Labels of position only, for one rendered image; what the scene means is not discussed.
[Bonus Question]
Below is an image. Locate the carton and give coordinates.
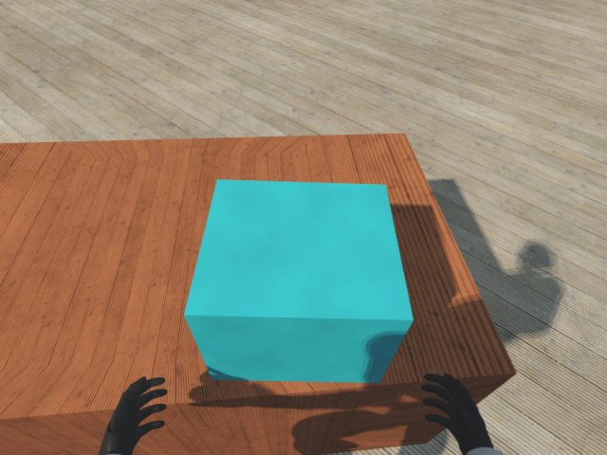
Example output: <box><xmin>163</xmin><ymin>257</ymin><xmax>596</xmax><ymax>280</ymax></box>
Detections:
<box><xmin>184</xmin><ymin>179</ymin><xmax>414</xmax><ymax>383</ymax></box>

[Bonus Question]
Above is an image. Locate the robot left hand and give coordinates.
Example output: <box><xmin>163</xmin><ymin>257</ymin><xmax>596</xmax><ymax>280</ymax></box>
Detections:
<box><xmin>99</xmin><ymin>376</ymin><xmax>167</xmax><ymax>455</ymax></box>

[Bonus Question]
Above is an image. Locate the pedestal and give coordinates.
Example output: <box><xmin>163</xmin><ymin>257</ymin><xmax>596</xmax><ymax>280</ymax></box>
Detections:
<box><xmin>0</xmin><ymin>134</ymin><xmax>517</xmax><ymax>455</ymax></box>

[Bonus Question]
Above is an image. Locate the robot right hand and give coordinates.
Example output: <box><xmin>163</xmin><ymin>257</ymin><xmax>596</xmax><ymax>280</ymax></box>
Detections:
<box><xmin>421</xmin><ymin>373</ymin><xmax>494</xmax><ymax>455</ymax></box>

